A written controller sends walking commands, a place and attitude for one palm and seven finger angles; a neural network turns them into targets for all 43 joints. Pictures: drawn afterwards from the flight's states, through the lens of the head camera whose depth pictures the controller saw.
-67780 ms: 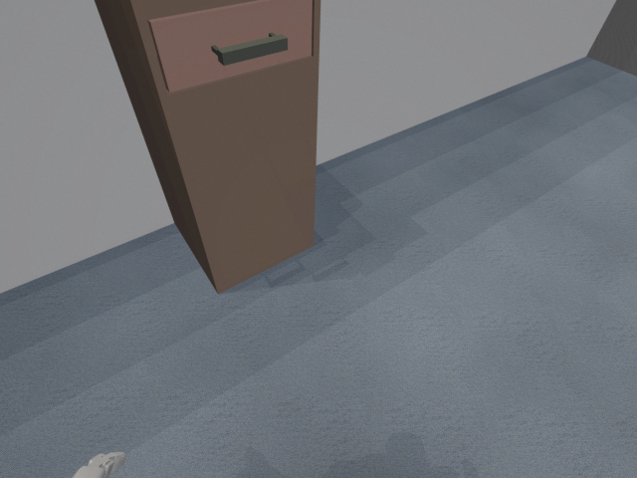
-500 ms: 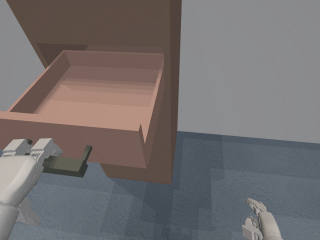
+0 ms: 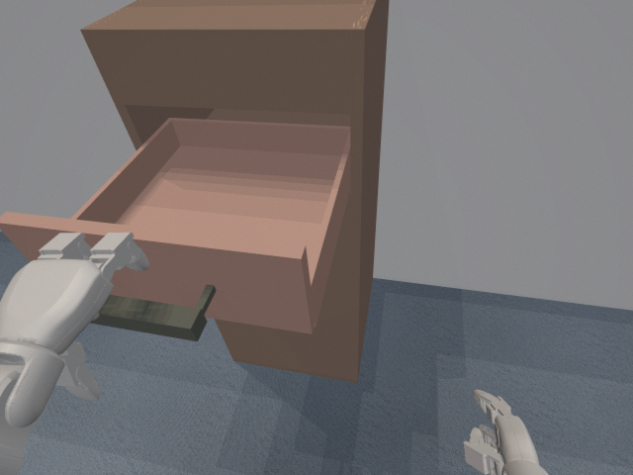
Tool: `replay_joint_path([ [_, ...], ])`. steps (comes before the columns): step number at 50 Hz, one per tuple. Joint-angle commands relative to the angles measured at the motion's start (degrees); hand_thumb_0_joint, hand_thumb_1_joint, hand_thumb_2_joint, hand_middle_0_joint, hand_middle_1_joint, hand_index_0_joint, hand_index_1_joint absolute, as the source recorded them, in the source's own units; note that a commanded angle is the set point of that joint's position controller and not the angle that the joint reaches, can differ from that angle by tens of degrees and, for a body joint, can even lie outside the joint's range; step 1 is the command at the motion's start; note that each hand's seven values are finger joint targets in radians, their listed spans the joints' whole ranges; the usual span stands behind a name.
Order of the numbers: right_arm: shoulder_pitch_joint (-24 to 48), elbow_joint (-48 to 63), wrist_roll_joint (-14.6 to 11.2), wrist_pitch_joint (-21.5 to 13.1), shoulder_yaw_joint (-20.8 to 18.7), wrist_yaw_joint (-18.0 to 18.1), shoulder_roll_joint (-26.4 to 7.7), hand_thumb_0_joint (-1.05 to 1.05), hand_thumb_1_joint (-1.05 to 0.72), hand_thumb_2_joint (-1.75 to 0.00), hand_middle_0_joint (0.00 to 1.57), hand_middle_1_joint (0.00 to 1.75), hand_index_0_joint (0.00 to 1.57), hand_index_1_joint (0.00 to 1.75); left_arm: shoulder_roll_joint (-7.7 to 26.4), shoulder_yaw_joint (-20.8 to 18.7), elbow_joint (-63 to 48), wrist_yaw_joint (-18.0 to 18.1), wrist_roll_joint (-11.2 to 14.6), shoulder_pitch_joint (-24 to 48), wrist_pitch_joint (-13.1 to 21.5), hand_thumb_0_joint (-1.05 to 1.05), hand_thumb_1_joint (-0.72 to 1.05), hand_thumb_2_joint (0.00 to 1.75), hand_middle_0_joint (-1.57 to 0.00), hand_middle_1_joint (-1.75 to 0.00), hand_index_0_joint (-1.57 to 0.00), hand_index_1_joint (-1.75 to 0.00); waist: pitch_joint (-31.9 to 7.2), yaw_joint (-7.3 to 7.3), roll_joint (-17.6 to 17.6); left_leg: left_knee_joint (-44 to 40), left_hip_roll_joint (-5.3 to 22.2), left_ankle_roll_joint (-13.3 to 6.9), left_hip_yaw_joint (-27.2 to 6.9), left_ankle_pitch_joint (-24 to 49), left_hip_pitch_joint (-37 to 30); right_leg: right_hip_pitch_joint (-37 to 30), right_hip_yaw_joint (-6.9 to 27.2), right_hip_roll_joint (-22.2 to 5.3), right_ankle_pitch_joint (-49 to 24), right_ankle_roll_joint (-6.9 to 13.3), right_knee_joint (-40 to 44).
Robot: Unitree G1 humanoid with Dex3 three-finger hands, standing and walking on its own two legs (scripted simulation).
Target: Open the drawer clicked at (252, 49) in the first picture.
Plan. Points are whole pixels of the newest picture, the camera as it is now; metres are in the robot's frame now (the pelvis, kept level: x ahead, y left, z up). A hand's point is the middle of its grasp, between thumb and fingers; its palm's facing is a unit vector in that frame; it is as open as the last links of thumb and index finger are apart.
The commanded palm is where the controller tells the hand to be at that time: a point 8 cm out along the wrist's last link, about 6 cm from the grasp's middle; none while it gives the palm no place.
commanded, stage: lift the hand off the handle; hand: left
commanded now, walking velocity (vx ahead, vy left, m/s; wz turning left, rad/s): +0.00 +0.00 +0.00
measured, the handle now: (144, 299) +0.27 +0.25 +0.11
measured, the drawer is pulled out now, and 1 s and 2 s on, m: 0.30 0.30 0.30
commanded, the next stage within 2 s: draw the hand back to the body in 0.96 s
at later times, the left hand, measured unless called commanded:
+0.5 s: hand (76, 276) +0.23 +0.27 +0.20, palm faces +0.13 -0.02 -0.99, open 13.9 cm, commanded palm +0.20 +0.27 +0.27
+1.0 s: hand (74, 243) +0.24 +0.26 +0.24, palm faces +0.06 +0.01 -1.00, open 13.9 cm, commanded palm +0.20 +0.27 +0.31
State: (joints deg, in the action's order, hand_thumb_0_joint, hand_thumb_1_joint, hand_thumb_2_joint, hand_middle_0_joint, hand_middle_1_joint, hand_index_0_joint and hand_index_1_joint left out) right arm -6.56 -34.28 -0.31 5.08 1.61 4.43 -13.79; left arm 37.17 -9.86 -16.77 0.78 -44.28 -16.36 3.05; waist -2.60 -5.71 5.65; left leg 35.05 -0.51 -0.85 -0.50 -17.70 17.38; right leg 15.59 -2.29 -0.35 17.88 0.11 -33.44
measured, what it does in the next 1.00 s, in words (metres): stands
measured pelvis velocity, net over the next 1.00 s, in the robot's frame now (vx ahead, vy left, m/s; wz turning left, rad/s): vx -0.02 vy -0.01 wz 0.02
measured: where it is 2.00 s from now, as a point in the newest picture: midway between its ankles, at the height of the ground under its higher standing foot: outside the picture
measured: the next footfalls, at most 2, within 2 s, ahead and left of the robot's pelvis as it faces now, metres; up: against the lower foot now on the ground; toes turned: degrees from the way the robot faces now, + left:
none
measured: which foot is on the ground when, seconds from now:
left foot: down 0.00-1.00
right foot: down 0.00-1.00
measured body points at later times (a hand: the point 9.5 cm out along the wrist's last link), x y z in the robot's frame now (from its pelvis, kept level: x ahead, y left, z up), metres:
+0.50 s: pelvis -0.01 +0.00 +0.01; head -0.03 -0.05 +0.46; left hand +0.22 +0.27 +0.26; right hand +0.21 -0.21 -0.08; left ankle +0.01 +0.11 -0.73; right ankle +0.00 -0.12 -0.73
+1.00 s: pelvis -0.02 -0.01 +0.01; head -0.03 -0.06 +0.46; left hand +0.23 +0.25 +0.30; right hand +0.21 -0.22 -0.08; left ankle +0.01 +0.11 -0.73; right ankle +0.00 -0.12 -0.73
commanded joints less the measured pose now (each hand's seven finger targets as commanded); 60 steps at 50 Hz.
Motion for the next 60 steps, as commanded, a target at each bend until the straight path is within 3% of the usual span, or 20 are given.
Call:
replay_joint_path([
  [1,10.08,10.03,-0.45,-2.22,-1.71,0.26,-7.08,0.00,-0.90,-0.90,0.20,0.30,0.20,0.30,14.04,-9.45,-8.61,-1.54,1.07,9.38,-2.68,0.00,-0.50,0.30,-0.30,-1.20,-0.30,-1.20,-6.53,-0.09,-2.25,-7.40,-0.11,0.16,0.16,13.13,-4.27,-3.88,-0.35,1.37,-9.91,0.34,7.02],
  [4,9.57,10.46,-0.25,-2.67,-1.60,0.22,-6.98,0.00,-0.90,-0.90,0.20,0.30,0.20,0.30,13.20,-6.99,-12.01,-3.47,1.60,13.72,-2.04,0.00,-0.50,0.30,-0.30,-1.20,-0.30,-1.20,-6.21,0.53,-0.75,-8.89,-0.14,0.04,-0.16,12.14,-5.55,-3.98,-0.83,1.05,-8.17,0.21,7.98],
  [9,9.47,9.81,0.05,-3.30,-1.23,0.45,-6.95,0.00,-0.90,-0.90,0.20,0.30,0.20,0.30,16.46,-9.69,-12.65,-4.70,1.20,16.94,-0.81,0.00,-0.50,0.30,-0.30,-1.20,-0.30,-1.20,-6.41,0.22,-0.79,-9.69,-0.27,0.03,-0.34,12.32,-6.72,-4.96,-0.90,1.14,-7.75,0.37,9.35],
  [11,10.99,9.81,-0.36,-3.91,-1.18,0.21,-7.06,0.00,-0.90,-0.90,0.20,0.30,0.20,0.30,19.77,-13.54,-13.37,-4.69,2.13,17.75,-0.55,0.00,-0.50,0.30,-0.30,-1.20,-0.30,-1.20,-6.78,-0.57,1.58,-9.50,-0.22,0.23,-0.31,12.26,-7.18,-6.11,-0.32,1.31,-7.77,0.64,9.94],
  [15,9.94,9.32,-0.56,-3.59,-1.16,-0.32,-7.13,0.00,-0.90,-0.90,0.20,0.30,0.20,0.30,18.47,-12.38,-9.05,-5.81,3.41,19.89,-1.54,0.00,-0.50,0.30,-0.30,-1.20,-0.30,-1.20,-4.48,-0.23,0.87,-10.66,-0.38,0.64,-0.09,11.67,-5.55,-5.61,-1.04,1.03,-7.21,0.26,10.40],
  [16,11.34,9.41,-1.17,-4.17,-1.11,-0.50,-7.33,0.00,-0.90,-0.90,0.20,0.30,0.20,0.30,18.84,-13.02,-9.54,-6.31,4.41,20.50,-1.83,0.00,-0.50,0.30,-0.30,-1.20,-0.30,-1.20,-5.06,-0.26,2.87,-10.66,-0.20,0.75,-0.20,11.87,-6.19,-6.29,-0.65,1.37,-7.52,0.55,10.79],
  [22,10.57,10.15,-0.86,-4.89,-0.67,-1.16,-7.28,0.00,-0.90,-0.90,0.20,0.30,0.20,0.30,15.63,-7.19,-11.27,-10.33,4.96,23.85,-3.05,0.00,-0.50,0.30,-0.30,-1.20,-0.30,-1.20,-6.94,0.45,-0.42,-11.72,-0.56,0.35,-0.26,11.21,-6.79,-6.53,-0.96,0.99,-7.02,0.01,10.78],
  [24,10.41,9.87,-0.89,-4.64,-1.03,-0.98,-8.08,0.00,-0.90,-0.90,0.20,0.30,0.20,0.30,18.72,-9.60,-10.29,-11.07,4.78,24.37,-3.24,0.00,-0.50,0.30,-0.30,-1.20,-0.30,-1.20,-6.20,0.26,-3.15,-12.34,-0.48,0.15,-0.51,9.87,-6.10,-6.70,-0.93,1.04,-6.50,-0.17,11.14],
  [28,10.53,9.23,-0.85,-5.06,-0.61,-0.92,-7.71,0.00,-0.90,-0.90,0.20,0.30,0.20,0.30,21.37,-11.65,-8.48,-12.06,4.55,29.52,-2.79,0.00,-0.50,0.30,-0.30,-1.20,-0.30,-1.20,-6.63,0.10,-1.54,-12.15,-0.63,0.11,-0.35,10.24,-6.54,-6.90,-0.60,0.91,-6.15,0.09,11.74],
  [31,11.40,9.74,-1.45,-5.92,-0.63,-1.16,-8.20,0.00,-0.90,-0.90,0.20,0.30,0.20,0.30,26.24,-17.06,-9.19,-12.44,6.76,32.10,-2.15,0.00,-0.50,0.30,-0.30,-1.20,-0.30,-1.20,-9.20,-0.84,-0.25,-11.18,-0.74,0.30,-0.53,11.79,-7.19,-8.85,-0.07,0.99,-8.38,0.20,11.73],
  [41,12.07,10.58,-2.18,-6.25,-0.39,-2.57,-8.52,0.00,-0.90,-0.90,0.20,0.30,0.20,0.30,22.00,-11.15,-7.05,-19.07,8.83,35.00,-4.39,0.00,-0.50,0.30,-0.30,-1.20,-0.30,-1.20,-8.07,0.21,0.19,-11.10,-0.84,0.36,-0.02,12.54,-5.78,-7.39,-0.21,0.68,-10.48,-0.12,11.60],
  [42,10.94,10.90,-1.66,-6.30,-0.18,-2.70,-8.30,0.00,-0.90,-0.90,0.20,0.30,0.20,0.30,22.67,-11.28,-8.57,-19.77,8.73,35.25,-4.13,0.00,-0.50,0.30,-0.30,-1.20,-0.30,-1.20,-10.02,-0.02,-1.32,-11.13,-1.18,0.07,-0.05,13.12,-6.35,-8.21,-0.47,0.47,-10.45,-0.22,11.04],
  [45,10.75,10.90,-1.68,-5.99,-0.33,-2.48,-8.80,0.00,-0.90,-0.90,0.20,0.30,0.20,0.30,23.62,-12.30,-7.30,-21.04,8.64,34.14,-3.90,0.00,-0.50,0.30,-0.30,-1.20,-0.30,-1.20,-7.72,0.23,-3.64,-11.28,-1.11,-0.07,-0.10,11.77,-5.22,-6.76,-0.86,0.56,-9.33,-0.46,11.23],
  [47,10.61,11.11,-1.55,-6.50,0.11,-2.63,-8.33,0.00,-0.90,-0.90,0.20,0.30,0.20,0.30,24.78,-14.34,-8.75,-21.62,9.77,33.67,-2.98,0.00,-0.50,0.30,-0.30,-1.20,-0.30,-1.20,-9.77,-0.22,-2.32,-10.55,-1.45,-0.12,0.06,13.04,-6.28,-7.80,-0.71,0.43,-10.04,-0.30,11.16],
  [49,10.39,11.27,-1.38,-6.37,-0.28,-2.57,-8.90,0.00,-0.90,-0.90,0.20,0.30,0.20,0.30,27.15,-17.83,-9.42,-21.28,11.07,33.14,-2.03,0.00,-0.50,0.30,-0.30,-1.20,-0.30,-1.20,-9.55,-0.59,-3.49,-10.45,-1.32,-0.05,-0.18,13.51,-6.10,-8.04,-1.03,0.47,-11.04,-0.40,11.08],
  [51,11.04,11.13,-1.68,-6.91,-0.33,-2.59,-8.82,0.00,-0.90,-0.90,0.20,0.30,0.20,0.30,28.90,-20.54,-10.01,-20.66,12.03,33.56,-1.26,0.00,-0.50,0.30,-0.30,-1.20,-0.30,-1.20,-9.93,-0.86,-0.61,-9.77,-1.10,0.17,-0.06,14.06,-6.86,-7.81,-0.72,0.82,-10.97,-0.16,11.59],
  [53,9.72,10.96,-1.35,-6.95,-0.23,-2.57,-8.19,0.00,-0.90,-0.90,0.20,0.30,0.20,0.30,26.81,-19.64,-8.18,-20.07,12.84,33.82,-0.50,0.00,-0.50,0.30,-0.30,-1.20,-0.30,-1.20,-8.39,-0.51,-0.92,-10.25,-1.15,0.28,0.06,13.81,-6.58,-7.01,-1.60,0.59,-9.90,-0.28,11.65],
  [56,10.29,10.74,-1.86,-7.25,-0.62,-2.80,-8.86,0.00,-0.90,-0.90,0.20,0.30,0.20,0.30,27.61,-21.09,-6.95,-19.50,13.36,32.15,-0.86,0.00,-0.50,0.30,-0.30,-1.20,-0.30,-1.20,-7.93,-0.78,-0.26,-9.79,-0.91,0.65,0.02,12.90,-6.12,-6.51,-1.05,0.83,-9.01,-0.20,12.25],
  [58,9.48,10.70,-1.50,-6.83,-0.60,-2.91,-8.46,0.00,-0.90,-0.90,0.20,0.30,0.20,0.30,23.72,-16.93,-7.06,-19.42,12.58,31.33,-1.41,0.00,-0.50,0.30,-0.30,-1.20,-0.30,-1.20,-7.57,-0.26,0.16,-10.34,-0.94,0.51,0.53,12.81,-6.03,-5.86,-1.44,0.59,-8.86,-0.33,11.73],
  [60,9.99,11.28,-1.42,-6.72,-0.68,-3.10,-8.92,0.00,-0.90,-0.90,0.20,0.30,0.20,0.30,24.25,-16.69,-8.61,-19.34,12.15,29.24,-2.31,0.00,-0.50,0.30,-0.30,-1.20,-0.30,-1.20,-7.97,-0.53,-0.02,-10.41,-1.05,0.52,0.36,12.14,-5.49,-6.09,-1.17,0.43,-8.86,-0.34,11.25],
])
